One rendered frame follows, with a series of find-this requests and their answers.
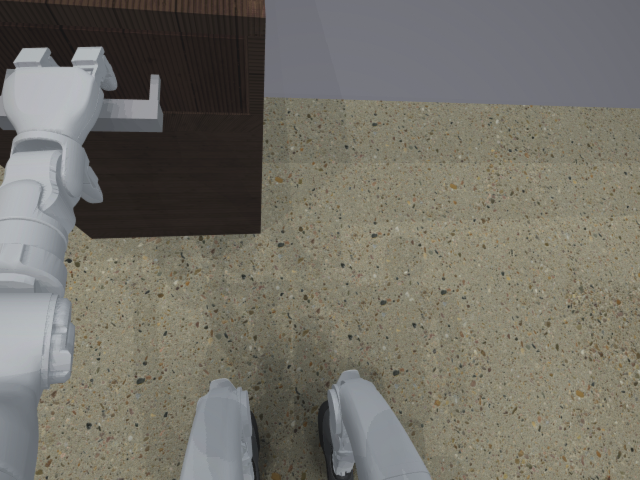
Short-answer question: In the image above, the cabinet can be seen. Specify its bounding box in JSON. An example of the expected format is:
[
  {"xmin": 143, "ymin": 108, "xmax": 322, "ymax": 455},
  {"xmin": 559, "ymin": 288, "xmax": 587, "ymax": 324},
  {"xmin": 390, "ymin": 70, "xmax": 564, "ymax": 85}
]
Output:
[{"xmin": 0, "ymin": 0, "xmax": 266, "ymax": 239}]

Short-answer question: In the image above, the drawer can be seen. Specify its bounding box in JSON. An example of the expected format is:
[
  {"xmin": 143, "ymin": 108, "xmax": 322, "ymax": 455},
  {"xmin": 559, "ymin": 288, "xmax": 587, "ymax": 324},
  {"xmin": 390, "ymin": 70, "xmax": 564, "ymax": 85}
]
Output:
[{"xmin": 0, "ymin": 22, "xmax": 247, "ymax": 113}]

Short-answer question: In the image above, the robot left shin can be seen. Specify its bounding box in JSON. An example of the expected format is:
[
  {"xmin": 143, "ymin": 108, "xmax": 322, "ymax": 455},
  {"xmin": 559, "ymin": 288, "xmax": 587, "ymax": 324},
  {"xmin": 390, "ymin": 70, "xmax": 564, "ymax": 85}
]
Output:
[{"xmin": 196, "ymin": 378, "xmax": 254, "ymax": 480}]

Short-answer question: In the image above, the robot right thigh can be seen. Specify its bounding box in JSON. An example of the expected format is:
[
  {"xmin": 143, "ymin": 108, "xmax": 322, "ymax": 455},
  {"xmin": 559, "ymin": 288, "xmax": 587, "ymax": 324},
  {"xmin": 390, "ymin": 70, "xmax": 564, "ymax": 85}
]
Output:
[{"xmin": 327, "ymin": 378, "xmax": 432, "ymax": 480}]

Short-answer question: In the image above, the left robot hand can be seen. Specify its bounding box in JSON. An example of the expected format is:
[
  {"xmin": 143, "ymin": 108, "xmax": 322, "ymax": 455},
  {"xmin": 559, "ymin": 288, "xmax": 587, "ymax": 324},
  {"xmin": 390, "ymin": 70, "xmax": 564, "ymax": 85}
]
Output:
[{"xmin": 3, "ymin": 47, "xmax": 117, "ymax": 203}]

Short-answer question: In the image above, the robot left forearm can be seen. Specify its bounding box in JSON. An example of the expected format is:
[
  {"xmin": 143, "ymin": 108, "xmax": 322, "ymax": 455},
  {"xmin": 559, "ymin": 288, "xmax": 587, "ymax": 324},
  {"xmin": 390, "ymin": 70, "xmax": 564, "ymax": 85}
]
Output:
[{"xmin": 0, "ymin": 131, "xmax": 86, "ymax": 298}]

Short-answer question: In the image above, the handle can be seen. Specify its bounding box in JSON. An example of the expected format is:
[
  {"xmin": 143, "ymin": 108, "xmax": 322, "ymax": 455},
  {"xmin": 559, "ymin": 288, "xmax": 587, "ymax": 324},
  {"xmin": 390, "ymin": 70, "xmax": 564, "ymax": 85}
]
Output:
[{"xmin": 0, "ymin": 69, "xmax": 163, "ymax": 132}]

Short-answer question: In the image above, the robot left upper arm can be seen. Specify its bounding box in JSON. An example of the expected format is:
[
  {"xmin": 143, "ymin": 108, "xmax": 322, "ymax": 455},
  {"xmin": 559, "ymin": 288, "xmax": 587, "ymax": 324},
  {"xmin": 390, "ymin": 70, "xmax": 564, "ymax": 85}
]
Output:
[{"xmin": 0, "ymin": 293, "xmax": 75, "ymax": 480}]

